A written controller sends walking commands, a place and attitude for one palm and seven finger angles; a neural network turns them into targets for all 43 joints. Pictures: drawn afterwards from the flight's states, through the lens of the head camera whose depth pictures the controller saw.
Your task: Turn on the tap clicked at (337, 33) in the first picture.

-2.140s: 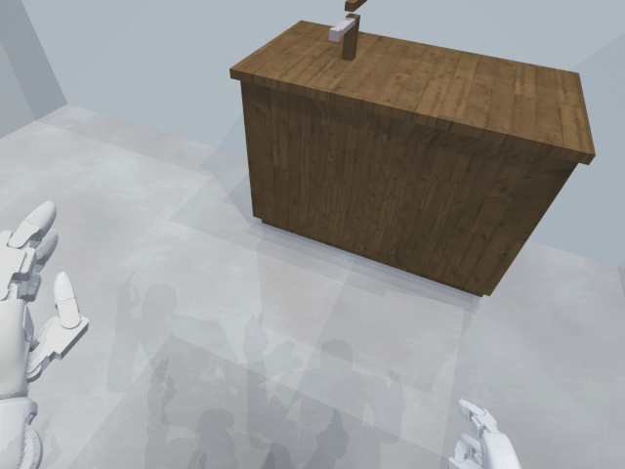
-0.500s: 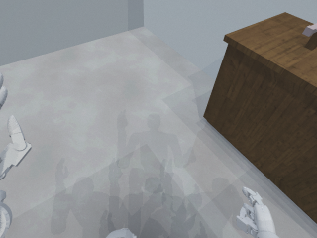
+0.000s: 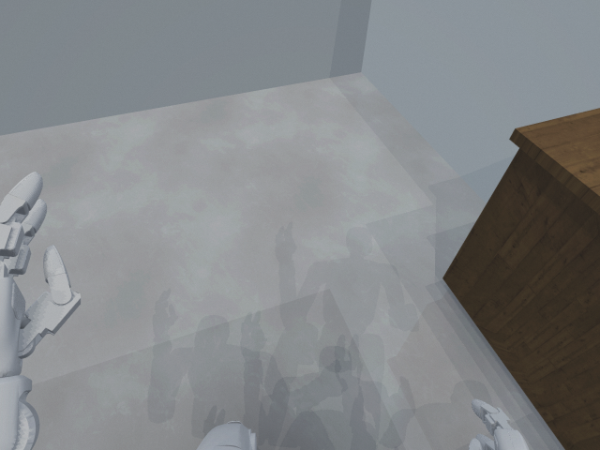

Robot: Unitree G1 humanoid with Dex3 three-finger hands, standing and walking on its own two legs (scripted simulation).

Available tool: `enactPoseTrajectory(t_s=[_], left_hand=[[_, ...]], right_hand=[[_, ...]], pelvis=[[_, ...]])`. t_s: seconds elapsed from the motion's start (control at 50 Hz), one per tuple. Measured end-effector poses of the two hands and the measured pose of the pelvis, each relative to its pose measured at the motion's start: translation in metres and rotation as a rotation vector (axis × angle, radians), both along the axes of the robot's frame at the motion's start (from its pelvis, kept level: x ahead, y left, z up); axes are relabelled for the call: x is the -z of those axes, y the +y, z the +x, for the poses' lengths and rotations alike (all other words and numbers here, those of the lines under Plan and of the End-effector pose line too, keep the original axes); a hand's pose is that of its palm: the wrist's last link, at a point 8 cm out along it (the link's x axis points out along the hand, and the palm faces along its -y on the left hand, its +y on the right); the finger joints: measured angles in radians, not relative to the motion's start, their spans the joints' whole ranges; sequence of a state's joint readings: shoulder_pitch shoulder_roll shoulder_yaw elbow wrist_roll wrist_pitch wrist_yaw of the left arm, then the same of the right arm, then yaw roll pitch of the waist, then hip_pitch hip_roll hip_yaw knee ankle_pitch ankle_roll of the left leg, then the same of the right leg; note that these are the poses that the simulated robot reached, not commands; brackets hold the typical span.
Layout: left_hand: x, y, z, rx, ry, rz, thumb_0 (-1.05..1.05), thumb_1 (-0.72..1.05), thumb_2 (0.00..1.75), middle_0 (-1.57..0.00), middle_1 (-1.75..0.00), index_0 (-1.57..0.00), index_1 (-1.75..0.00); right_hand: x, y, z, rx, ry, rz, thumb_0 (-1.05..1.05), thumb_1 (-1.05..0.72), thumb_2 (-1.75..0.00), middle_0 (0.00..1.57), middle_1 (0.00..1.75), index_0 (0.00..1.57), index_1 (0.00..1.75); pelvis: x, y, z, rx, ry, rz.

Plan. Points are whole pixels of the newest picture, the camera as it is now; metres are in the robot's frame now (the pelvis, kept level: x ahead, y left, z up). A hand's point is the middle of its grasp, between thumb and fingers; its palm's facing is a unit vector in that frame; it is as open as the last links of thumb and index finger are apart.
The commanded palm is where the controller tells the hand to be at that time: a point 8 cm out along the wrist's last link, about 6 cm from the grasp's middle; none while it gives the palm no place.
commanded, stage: walk to a spot facing it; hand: left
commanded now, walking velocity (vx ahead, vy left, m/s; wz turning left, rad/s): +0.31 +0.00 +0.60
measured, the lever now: out of the picture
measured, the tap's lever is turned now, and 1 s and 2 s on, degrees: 0 0 0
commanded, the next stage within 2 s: turn to face it in 0.68 s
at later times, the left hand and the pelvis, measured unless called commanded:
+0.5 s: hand (57, 258) +0.25 +0.26 +0.18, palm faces +0.64 -0.62 -0.44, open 7.4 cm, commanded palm +0.20 +0.28 +0.18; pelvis +0.12 -0.03 -0.01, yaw +15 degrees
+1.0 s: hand (29, 264) +0.24 +0.28 +0.18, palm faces +0.73 -0.56 -0.38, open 7.4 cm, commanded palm +0.18 +0.30 +0.18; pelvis +0.16 -0.03 +0.00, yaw +25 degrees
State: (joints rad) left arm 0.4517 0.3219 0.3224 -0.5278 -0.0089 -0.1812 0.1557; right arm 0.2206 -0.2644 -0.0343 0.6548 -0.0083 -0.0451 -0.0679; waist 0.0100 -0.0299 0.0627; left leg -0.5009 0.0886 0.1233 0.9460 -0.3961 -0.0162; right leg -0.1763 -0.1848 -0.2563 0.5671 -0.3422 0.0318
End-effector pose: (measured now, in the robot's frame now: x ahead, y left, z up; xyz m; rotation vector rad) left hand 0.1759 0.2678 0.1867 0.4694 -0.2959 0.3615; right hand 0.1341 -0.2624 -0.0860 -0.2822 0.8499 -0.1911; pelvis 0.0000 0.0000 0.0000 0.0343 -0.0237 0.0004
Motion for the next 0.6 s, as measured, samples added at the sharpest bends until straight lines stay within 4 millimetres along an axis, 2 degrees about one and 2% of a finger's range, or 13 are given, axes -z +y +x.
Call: enactPoseTrajectory(t_s=[0.06,0.1,0.14,0.18,0.26,0.32,0.38,0.46,0.5,0.6], left_hand=[[-0.007,0.009,0.01,-0.003,-0.049,0.028,0.02,0.89,0.9,-0.21,-0.3,-0.21,-0.3],[-0.009,0.018,0.017,-0.005,-0.101,0.052,0.02,0.89,0.9,-0.21,-0.3,-0.21,-0.3],[-0.007,0.026,0.028,-0.003,-0.15,0.076,0.02,0.89,0.9,-0.21,-0.3,-0.21,-0.3],[-0.006,0.033,0.039,-0.01,-0.156,0.091,0.02,0.89,0.9,-0.21,-0.3,-0.21,-0.3],[-0.011,0.033,0.047,-0.037,-0.112,0.073,0.02,0.89,0.9,-0.21,-0.3,-0.21,-0.3],[-0.02,0.024,0.04,-0.062,-0.08,0.074,0.02,0.89,0.9,-0.21,-0.3,-0.21,-0.3],[-0.026,0.016,0.032,-0.128,-0.038,0.098,0.02,0.89,0.9,-0.21,-0.3,-0.21,-0.3],[-0.019,0.011,0.025,-0.267,-0.002,0.129,0.02,0.89,0.9,-0.21,-0.3,-0.21,-0.3],[-0.012,0.012,0.025,-0.332,0.003,0.076,0.01,0.89,0.9,-0.21,-0.3,-0.21,-0.3],[-0.002,0.009,0.03,-0.397,0.036,-0.019,0.02,0.89,0.9,-0.21,-0.3,-0.21,-0.3]], right_hand=[[-0.015,-0.003,0.032,-0.015,-0.049,-0.05,0.02,-0.91,-0.9,0.2,0.3,0.2,0.3],[-0.019,0.0,0.056,-0.022,-0.105,-0.074,0.01,-0.91,-0.9,0.2,0.3,0.2,0.3],[-0.016,0.008,0.078,-0.016,-0.165,-0.064,0.01,-0.91,-0.9,0.2,0.3,0.2,0.3],[-0.013,0.024,0.094,-0.023,-0.184,-0.009,0.01,-0.91,-0.9,0.2,0.3,0.2,0.3],[-0.011,0.06,0.115,-0.082,-0.173,0.108,0.01,-0.91,-0.9,0.2,0.3,0.2,0.3],[-0.008,0.081,0.125,-0.144,-0.144,0.175,0.01,-0.91,-0.9,0.2,0.3,0.2,0.3],[0.002,0.092,0.136,-0.209,-0.1,0.22,0.01,-0.91,-0.9,0.2,0.3,0.2,0.3],[0.023,0.091,0.16,-0.302,-0.051,0.239,0.01,-0.9,-0.9,0.21,0.3,0.21,0.3],[0.03,0.084,0.174,-0.359,-0.013,0.204,0.01,-0.9,-0.9,0.21,0.3,0.21,0.3],[0.016,0.06,0.214,-0.4,0.007,0.103,0.01,-0.91,-0.9,0.21,0.3,0.21,0.3]], pelvis=[[0.003,0.004,0.018,-0.019,0.01,0.002],[0.013,0.011,0.03,-0.019,0.012,-0.003],[0.024,0.016,0.037,-0.032,-0.003,-0.019],[0.024,0.014,0.043,-0.051,-0.01,-0.024],[0.014,0.007,0.058,-0.093,0.007,-0.045],[0.006,0.001,0.072,-0.125,0.017,-0.057],[0.002,-0.009,0.088,-0.162,0.019,-0.064],[0.011,-0.027,0.11,-0.223,0.014,-0.044],[0.011,-0.032,0.116,-0.261,0.003,-0.028],[-0.001,-0.035,0.132,-0.334,-0.007,0.008]])
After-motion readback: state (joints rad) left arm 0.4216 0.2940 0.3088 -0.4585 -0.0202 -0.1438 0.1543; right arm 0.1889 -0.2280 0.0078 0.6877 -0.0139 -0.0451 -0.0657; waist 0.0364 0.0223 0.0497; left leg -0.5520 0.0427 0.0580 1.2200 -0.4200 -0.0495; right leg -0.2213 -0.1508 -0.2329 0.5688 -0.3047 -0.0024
